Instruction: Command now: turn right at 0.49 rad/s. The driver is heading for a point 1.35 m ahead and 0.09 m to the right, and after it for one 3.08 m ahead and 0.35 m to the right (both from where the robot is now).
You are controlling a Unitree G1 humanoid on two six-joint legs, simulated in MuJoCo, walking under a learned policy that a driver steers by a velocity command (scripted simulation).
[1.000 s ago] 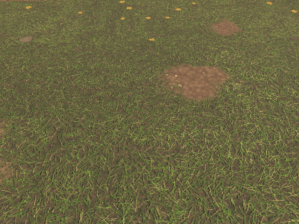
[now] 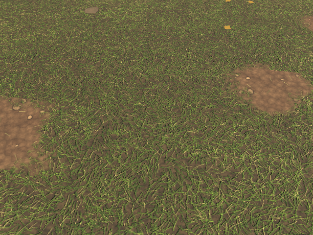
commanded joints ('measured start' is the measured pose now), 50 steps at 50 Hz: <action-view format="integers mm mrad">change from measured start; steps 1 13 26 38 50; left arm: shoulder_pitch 5 -50 -220 -253 41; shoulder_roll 134 126 3 41 -33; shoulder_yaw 36 17 -41 -17 -43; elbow -63 -136 -75 -91 103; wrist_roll -15 29 32 16 64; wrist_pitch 1 88 62 58 -6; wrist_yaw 1 -60 -94 -50 5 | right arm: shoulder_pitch -26 142 393 404 202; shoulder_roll -86 -147 -53 -105 63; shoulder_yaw -27 -19 67 57 93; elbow -69 -12 110 257 118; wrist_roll -26 20 -33 -37 -27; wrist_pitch -14 -39 -70 -42 -35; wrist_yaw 4 21 49 100 122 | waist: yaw -28 -53 -87 52 -23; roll -81 -12 88 103 -6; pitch -58 -89 53 36 33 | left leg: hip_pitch -166 404 495 369 -256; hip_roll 13 66 233 248 147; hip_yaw -38 -62 43 94 -116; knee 120 -456 -722 -469 304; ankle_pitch -34 250 606 953 375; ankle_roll -18 102 242 183 85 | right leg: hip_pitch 181 -138 -576 -55 -72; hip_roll -257 -110 -75 16 -258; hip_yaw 288 395 7 -94 -2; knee -166 28 467 213 -219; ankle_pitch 332 -224 170 87 150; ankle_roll -223 -150 44 -85 -185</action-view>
